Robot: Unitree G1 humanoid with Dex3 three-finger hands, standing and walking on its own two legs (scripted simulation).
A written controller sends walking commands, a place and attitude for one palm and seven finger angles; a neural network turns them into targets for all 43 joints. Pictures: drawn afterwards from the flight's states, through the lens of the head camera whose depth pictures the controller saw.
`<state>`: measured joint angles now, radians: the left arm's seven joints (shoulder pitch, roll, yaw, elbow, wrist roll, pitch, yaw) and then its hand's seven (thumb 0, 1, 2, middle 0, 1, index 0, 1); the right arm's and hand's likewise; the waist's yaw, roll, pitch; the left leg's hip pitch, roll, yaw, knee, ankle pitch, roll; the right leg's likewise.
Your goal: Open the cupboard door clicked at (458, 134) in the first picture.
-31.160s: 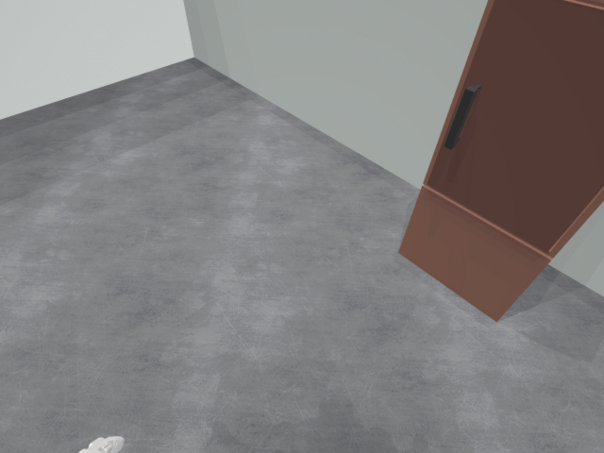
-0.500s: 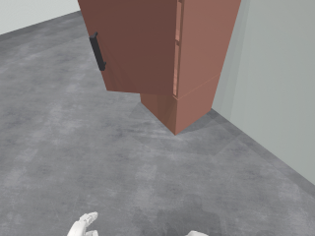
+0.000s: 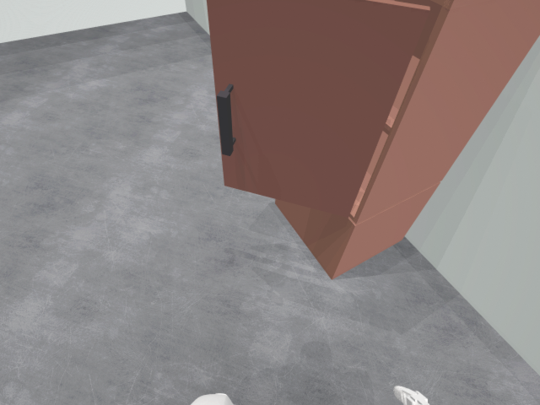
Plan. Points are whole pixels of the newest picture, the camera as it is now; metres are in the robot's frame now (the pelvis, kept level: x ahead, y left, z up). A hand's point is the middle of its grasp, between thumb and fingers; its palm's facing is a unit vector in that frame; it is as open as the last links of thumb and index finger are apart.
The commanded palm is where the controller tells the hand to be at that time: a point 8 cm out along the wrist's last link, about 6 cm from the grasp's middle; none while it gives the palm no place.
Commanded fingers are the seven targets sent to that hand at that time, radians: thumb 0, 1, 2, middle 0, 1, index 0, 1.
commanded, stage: take the last steps up to it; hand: left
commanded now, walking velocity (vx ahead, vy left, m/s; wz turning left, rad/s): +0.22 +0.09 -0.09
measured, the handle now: (228, 121) +0.73 +0.20 -0.04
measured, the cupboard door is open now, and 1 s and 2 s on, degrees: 43 43 43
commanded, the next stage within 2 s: come to a stop and stand still in 0.20 s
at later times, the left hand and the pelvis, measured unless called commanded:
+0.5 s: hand (183, 325) +0.26 +0.19 -0.15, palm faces -0.06 -0.98 -0.21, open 7.4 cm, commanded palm none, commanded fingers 0.00 0.90 0.90 -0.20 -0.30 -0.20 -0.30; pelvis +0.14 +0.02 +0.01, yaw -3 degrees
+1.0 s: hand (158, 369) +0.18 +0.21 -0.15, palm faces -0.07 -0.96 -0.27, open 7.4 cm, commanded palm none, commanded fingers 0.00 0.90 0.90 -0.20 -0.30 -0.20 -0.30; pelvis +0.14 +0.02 +0.01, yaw -6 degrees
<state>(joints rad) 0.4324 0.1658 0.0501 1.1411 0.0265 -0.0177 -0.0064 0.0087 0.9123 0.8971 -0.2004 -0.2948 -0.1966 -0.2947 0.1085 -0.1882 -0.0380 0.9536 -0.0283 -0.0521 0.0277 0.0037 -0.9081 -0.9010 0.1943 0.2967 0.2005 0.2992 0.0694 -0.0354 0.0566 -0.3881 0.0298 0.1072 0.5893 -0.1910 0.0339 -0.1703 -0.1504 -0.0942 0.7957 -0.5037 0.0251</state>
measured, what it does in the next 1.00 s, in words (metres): walks ahead: right foot, then left foot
